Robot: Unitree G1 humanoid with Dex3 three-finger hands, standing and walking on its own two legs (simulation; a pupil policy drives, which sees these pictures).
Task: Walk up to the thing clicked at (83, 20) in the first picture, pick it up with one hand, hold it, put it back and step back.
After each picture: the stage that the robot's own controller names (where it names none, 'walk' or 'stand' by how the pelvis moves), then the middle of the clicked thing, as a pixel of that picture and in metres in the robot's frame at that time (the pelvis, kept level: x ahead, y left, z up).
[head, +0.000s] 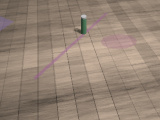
stand; (83, 24) +1.65 +0.00 -0.65
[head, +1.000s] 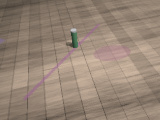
walk; (74, 38) +1.51 +0.24 -0.64
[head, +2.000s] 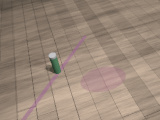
walk; (55, 63) +0.97 +0.36 -0.65
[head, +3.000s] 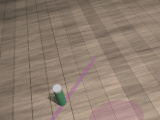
walk; (59, 95) +0.64 +0.26 -0.64
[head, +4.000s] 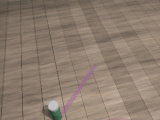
walk; (55, 111) +0.45 +0.22 -0.63
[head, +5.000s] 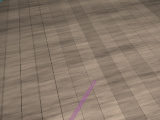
stand; out of the picture +0.39 +0.21 -0.65
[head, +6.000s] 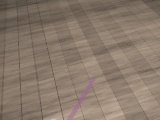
stand; out of the picture +0.39 +0.23 -0.65
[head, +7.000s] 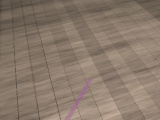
stand; out of the picture +0.39 +0.24 -0.66
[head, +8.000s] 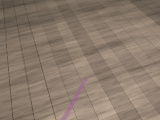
stand; out of the picture +0.37 +0.25 -0.66
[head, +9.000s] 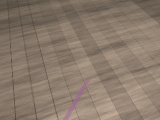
stand; out of the picture +0.38 +0.24 -0.66
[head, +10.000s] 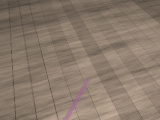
stand; out of the picture +0.38 +0.24 -0.66
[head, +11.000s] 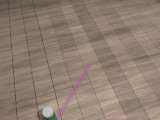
go down; (50, 116) +0.40 +0.23 -0.64
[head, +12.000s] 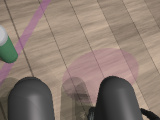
go down; (3, 47) +0.45 +0.30 -0.24
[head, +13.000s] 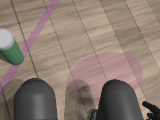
close in; (10, 50) +0.45 +0.30 -0.25
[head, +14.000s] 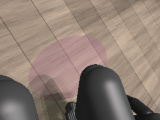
close in; out of the picture +0.42 +0.34 -0.15
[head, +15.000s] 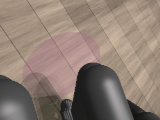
lift; out of the picture +0.40 +0.34 -0.15
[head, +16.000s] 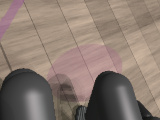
lift; out of the picture +0.31 +0.30 -0.12
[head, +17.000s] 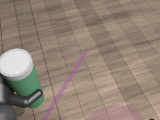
lift; (26, 84) +0.32 +0.18 +0.05
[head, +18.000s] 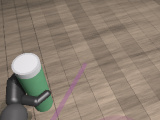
hold; (36, 87) +0.33 +0.16 +0.02
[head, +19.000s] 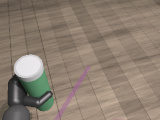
hold; (38, 87) +0.32 +0.16 +0.03
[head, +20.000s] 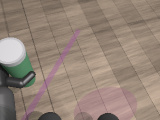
crouch; (19, 67) +0.39 +0.21 -0.02
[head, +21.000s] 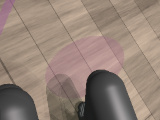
lower; out of the picture +0.46 +0.32 -0.09
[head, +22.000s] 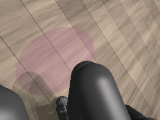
lower; out of the picture +0.43 +0.33 -0.16
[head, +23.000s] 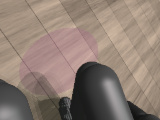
lower; out of the picture +0.41 +0.35 -0.16
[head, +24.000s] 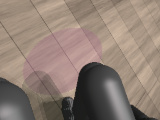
lower; out of the picture +0.40 +0.35 -0.16
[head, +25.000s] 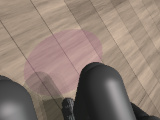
lower; out of the picture +0.39 +0.34 -0.16
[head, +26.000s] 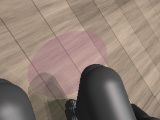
open; out of the picture +0.40 +0.31 -0.16
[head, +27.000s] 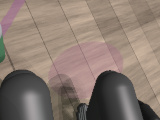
stand; out of the picture +0.42 +0.29 -0.19
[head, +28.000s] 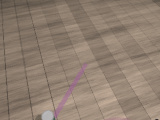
stand; out of the picture +0.38 +0.20 -0.56
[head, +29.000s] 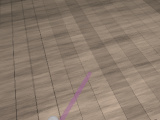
stand; out of the picture +0.39 +0.21 -0.60
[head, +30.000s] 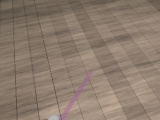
stand; out of the picture +0.39 +0.20 -0.60
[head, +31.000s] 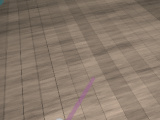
stand; out of the picture +0.42 +0.19 -0.65
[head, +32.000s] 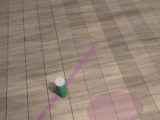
walk; (61, 88) +0.54 +0.18 -0.62
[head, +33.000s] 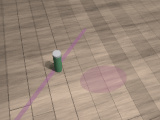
walk; (57, 61) +0.84 +0.18 -0.64
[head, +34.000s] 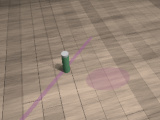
stand; (65, 62) +1.03 +0.19 -0.64
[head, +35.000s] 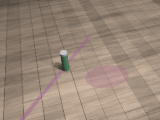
stand; (64, 61) +1.03 +0.20 -0.66
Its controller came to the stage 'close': yes
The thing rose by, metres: 0.69
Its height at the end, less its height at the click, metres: +0.00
